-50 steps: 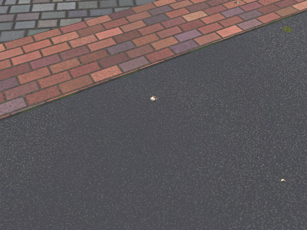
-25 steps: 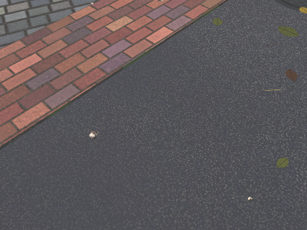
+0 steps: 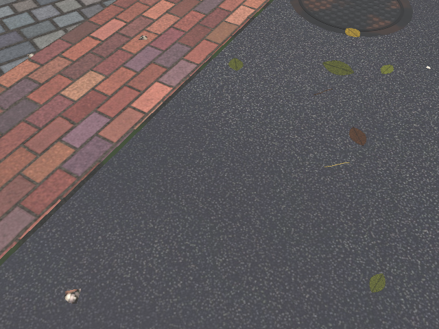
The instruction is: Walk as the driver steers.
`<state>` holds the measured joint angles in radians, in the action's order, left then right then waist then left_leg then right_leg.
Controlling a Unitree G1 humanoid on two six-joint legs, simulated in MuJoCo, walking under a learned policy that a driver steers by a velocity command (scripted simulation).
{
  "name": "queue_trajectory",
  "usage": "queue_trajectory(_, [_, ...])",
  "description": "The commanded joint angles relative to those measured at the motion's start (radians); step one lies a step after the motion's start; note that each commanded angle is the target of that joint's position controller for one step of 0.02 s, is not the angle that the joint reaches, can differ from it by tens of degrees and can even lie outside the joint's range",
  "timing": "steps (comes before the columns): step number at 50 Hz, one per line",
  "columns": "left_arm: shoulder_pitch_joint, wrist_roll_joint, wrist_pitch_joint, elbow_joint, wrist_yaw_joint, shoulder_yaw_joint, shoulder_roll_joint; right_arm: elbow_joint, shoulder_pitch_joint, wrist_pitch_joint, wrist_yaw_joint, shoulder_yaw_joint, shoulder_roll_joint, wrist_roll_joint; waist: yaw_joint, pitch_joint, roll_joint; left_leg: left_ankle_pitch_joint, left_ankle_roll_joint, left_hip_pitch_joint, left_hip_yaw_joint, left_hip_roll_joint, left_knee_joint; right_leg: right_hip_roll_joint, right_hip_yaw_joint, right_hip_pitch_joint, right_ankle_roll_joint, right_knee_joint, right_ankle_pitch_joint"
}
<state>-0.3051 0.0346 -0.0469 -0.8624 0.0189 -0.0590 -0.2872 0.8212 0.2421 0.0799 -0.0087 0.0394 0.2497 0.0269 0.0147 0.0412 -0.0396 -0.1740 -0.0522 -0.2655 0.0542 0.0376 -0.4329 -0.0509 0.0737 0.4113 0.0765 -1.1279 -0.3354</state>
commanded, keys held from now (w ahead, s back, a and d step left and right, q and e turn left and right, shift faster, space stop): w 0.18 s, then w+q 0.82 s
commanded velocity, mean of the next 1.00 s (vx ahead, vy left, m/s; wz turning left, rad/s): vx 0.50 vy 0.00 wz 0.30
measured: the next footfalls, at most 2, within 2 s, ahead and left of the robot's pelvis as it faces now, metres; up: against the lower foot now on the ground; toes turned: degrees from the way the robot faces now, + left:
right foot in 0.34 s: +0.31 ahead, -0.12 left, +0.00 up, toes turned -1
left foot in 0.88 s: +0.54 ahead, +0.12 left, +0.00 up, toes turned +24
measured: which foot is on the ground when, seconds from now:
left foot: down 0.00-0.34, up 0.36-0.86, down 0.88-1.00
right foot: up 0.00-0.32, down 0.34-0.86, up 0.88-1.00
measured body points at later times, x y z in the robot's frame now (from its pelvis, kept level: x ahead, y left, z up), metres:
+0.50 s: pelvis +0.24 -0.05 +0.00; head +0.26 -0.06 +0.45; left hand +0.34 +0.21 -0.11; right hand +0.29 -0.31 -0.14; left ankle +0.18 +0.08 -0.66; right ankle +0.27 -0.12 -0.74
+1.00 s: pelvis +0.48 +0.05 -0.01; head +0.51 +0.06 +0.44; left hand +0.43 +0.31 -0.15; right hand +0.70 -0.15 -0.13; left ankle +0.51 +0.10 -0.74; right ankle +0.42 -0.13 -0.64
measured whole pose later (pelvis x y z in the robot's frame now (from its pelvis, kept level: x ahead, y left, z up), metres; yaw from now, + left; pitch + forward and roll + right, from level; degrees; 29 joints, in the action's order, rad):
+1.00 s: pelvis +0.48 +0.05 -0.01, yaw +24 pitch +0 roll +0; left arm -0.28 0.02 -0.07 -0.87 0.00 -0.04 -0.23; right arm 0.82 0.18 0.01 -0.02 0.07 0.27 0.02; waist 0.02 0.07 -0.01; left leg -0.21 -0.12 -0.34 0.07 0.10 -0.54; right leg 0.08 -0.04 0.36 0.00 -1.23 -0.36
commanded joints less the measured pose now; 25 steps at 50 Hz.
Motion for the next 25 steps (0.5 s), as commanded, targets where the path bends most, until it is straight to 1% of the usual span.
queue_trajectory(1, [-0.055, 0.011, 0.007, 0.042, 0.013, -0.002, -0.034, -0.004, 0.082, 0.035, -0.007, 0.018, 0.090, -0.014, 0.008, -0.042, 0.135, 0.213, -0.153, 0.135, -0.274, -0.266, 0.239, 0.055, 0.022, 0.149, -0.015, 0.022, 0.037])
queue_trajectory(2, [-0.017, 0.012, 0.009, 0.054, 0.017, 0.001, -0.030, 0.005, 0.094, 0.038, -0.007, 0.020, 0.095, -0.016, 0.006, -0.031, 0.133, 0.209, -0.156, 0.139, -0.252, -0.263, 0.260, 0.069, 0.008, 0.181, -0.021, 0.052, 0.068])
queue_trajectory(4, [0.079, 0.012, 0.008, 0.087, 0.024, 0.012, -0.020, 0.024, 0.120, 0.034, -0.007, 0.019, 0.093, -0.016, -0.006, -0.005, 0.126, 0.200, -0.156, 0.140, -0.208, -0.250, 0.295, 0.102, -0.032, 0.229, -0.037, 0.146, 0.142])
queue_trajectory(6, [0.170, 0.008, 0.003, 0.113, 0.030, 0.027, 0.001, 0.039, 0.145, 0.029, -0.009, 0.017, 0.091, -0.018, -0.025, 0.010, 0.125, 0.210, -0.143, 0.126, -0.155, -0.221, 0.308, 0.117, -0.074, 0.209, -0.049, 0.277, 0.221])
queue_trajectory(8, [0.247, 0.001, -0.001, 0.134, 0.033, 0.040, 0.015, 0.056, 0.178, 0.027, -0.009, 0.020, 0.105, -0.020, -0.045, 0.018, 0.128, 0.245, -0.131, 0.120, -0.122, -0.211, 0.304, 0.112, -0.106, 0.160, -0.052, 0.395, 0.272])
queue_trajectory(9, [0.273, -0.002, -0.002, 0.140, 0.033, 0.042, 0.013, 0.063, 0.193, 0.026, -0.009, 0.022, 0.114, -0.019, -0.053, 0.019, 0.129, 0.261, -0.128, 0.128, -0.115, -0.214, 0.297, 0.105, -0.118, 0.136, -0.051, 0.438, 0.280])
queue_trajectory(11, [0.319, -0.004, -0.005, 0.156, 0.028, 0.042, 0.001, 0.082, 0.234, 0.021, -0.007, 0.022, 0.123, -0.019, -0.066, 0.025, 0.125, 0.304, -0.128, 0.153, -0.141, -0.234, 0.265, 0.091, -0.126, 0.100, -0.049, 0.496, 0.266])
queue_trajectory(13, [0.326, -0.005, -0.012, 0.163, 0.020, 0.038, -0.012, 0.091, 0.240, 0.013, -0.002, 0.026, 0.138, -0.014, -0.058, 0.026, 0.125, 0.350, -0.125, 0.190, -0.173, -0.257, 0.217, 0.078, -0.121, 0.065, -0.037, 0.541, 0.217])
queue_trajectory(14, [0.302, -0.004, -0.018, 0.157, 0.015, 0.035, -0.018, 0.094, 0.234, 0.009, 0.000, 0.028, 0.146, -0.013, -0.043, 0.019, 0.125, 0.379, -0.120, 0.202, -0.188, -0.263, 0.180, 0.066, -0.119, 0.023, -0.030, 0.572, 0.186])
queue_trajectory(15, [0.237, -0.001, -0.025, 0.137, 0.009, 0.029, -0.028, 0.095, 0.224, 0.005, 0.003, 0.029, 0.153, -0.014, -0.009, -0.004, 0.118, 0.436, -0.109, 0.199, -0.188, -0.253, 0.108, 0.045, -0.123, -0.071, -0.020, 0.627, 0.171])
queue_trajectory(16, [0.113, 0.010, -0.039, 0.093, -0.002, 0.015, -0.054, 0.099, 0.224, 0.003, 0.002, 0.026, 0.141, -0.020, 0.043, -0.070, 0.073, 0.475, -0.090, 0.161, -0.150, -0.204, -0.050, 0.038, -0.115, -0.250, 0.001, 0.694, 0.189])
queue_trajectory(17, [-0.053, 0.031, -0.051, 0.061, -0.017, -0.006, -0.122, 0.071, 0.205, 0.006, 0.000, 0.015, 0.106, -0.028, 0.112, -0.191, -0.006, 0.298, -0.065, 0.017, -0.107, -0.147, -0.288, 0.196, 0.048, -0.487, 0.045, 0.721, 0.103])
queue_trajectory(18, [-0.131, 0.045, -0.045, 0.058, -0.028, -0.031, -0.225, 0.031, 0.280, 0.007, 0.001, -0.014, -0.022, -0.054, 0.095, -0.315, -0.205, -0.262, -0.020, -0.311, -0.004, -0.009, -0.607, 0.489, 0.423, -0.762, 0.139, 0.783, 0.036])
queue_trajectory(19, [-0.122, 0.007, -0.028, 0.053, -0.027, -0.033, -0.189, 0.050, 0.269, -0.009, 0.013, 0.017, 0.093, -0.033, 0.099, -0.303, -0.132, -0.354, -0.033, -0.391, -0.068, -0.017, -0.740, 0.509, 0.543, -0.663, 0.175, 0.853, -0.063])
queue_trajectory(20, [-0.032, -0.001, -0.027, 0.066, -0.023, -0.011, -0.109, 0.046, 0.206, -0.016, 0.009, 0.028, 0.110, -0.025, 0.060, -0.158, -0.056, -0.268, -0.044, -0.411, -0.106, -0.070, -0.759, 0.449, 0.405, -0.541, 0.148, 0.880, -0.089])
queue_trajectory(21, [0.032, -0.006, -0.034, 0.071, -0.019, 0.001, -0.057, 0.041, 0.169, -0.017, 0.000, 0.025, 0.083, -0.023, 0.035, -0.079, -0.047, -0.197, -0.040, -0.391, -0.106, -0.100, -0.728, 0.400, 0.285, -0.429, 0.123, 0.920, -0.006])
queue_trajectory(22, [0.058, -0.006, -0.041, 0.070, -0.019, 0.008, -0.029, 0.045, 0.157, -0.027, -0.006, 0.028, 0.073, -0.017, 0.012, -0.041, -0.055, -0.161, -0.033, -0.359, -0.103, -0.118, -0.701, 0.360, 0.191, -0.360, 0.092, 0.947, 0.073])
queue_trajectory(23, [0.065, -0.012, -0.048, 0.060, -0.023, 0.014, -0.009, 0.050, 0.161, -0.041, -0.014, 0.031, 0.064, -0.003, -0.012, -0.013, -0.053, -0.135, -0.025, -0.328, -0.104, -0.128, -0.687, 0.316, 0.111, -0.306, 0.059, 0.968, 0.137])
queue_trajectory(24, [0.058, -0.012, -0.057, 0.054, -0.025, 0.011, -0.020, 0.048, 0.176, -0.053, -0.021, 0.029, 0.046, 0.001, -0.027, -0.025, -0.074, -0.116, -0.016, -0.310, -0.094, -0.125, -0.693, 0.324, 0.074, -0.291, 0.067, 0.972, 0.202])
queue_trajectory(25, [0.043, -0.016, -0.066, 0.046, -0.025, 0.008, -0.020, 0.041, 0.157, -0.061, -0.025, 0.030, 0.040, 0.002, -0.032, -0.022, -0.051, -0.093, -0.010, -0.325, -0.092, -0.129, -0.700, 0.321, 0.042, -0.292, 0.073, 0.981, 0.262])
